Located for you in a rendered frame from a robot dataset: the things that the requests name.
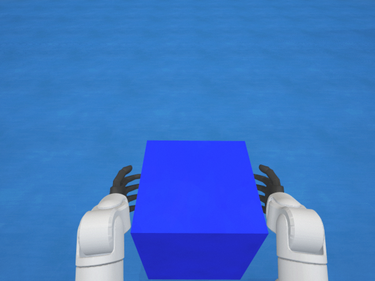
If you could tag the carton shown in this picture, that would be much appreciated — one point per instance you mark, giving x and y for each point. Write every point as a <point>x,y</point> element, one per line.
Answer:
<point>198,214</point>

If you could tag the right robot hand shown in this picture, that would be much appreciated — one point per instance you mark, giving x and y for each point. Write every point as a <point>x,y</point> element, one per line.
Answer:
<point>272,183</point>

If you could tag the left robot hand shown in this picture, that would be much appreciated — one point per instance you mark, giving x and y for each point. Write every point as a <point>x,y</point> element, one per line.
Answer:
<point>120,182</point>

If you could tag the right robot forearm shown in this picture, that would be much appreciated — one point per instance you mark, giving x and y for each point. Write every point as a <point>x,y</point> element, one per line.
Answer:
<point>300,236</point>

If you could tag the left robot forearm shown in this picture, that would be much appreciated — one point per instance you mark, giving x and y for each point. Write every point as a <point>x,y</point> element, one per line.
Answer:
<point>100,240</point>

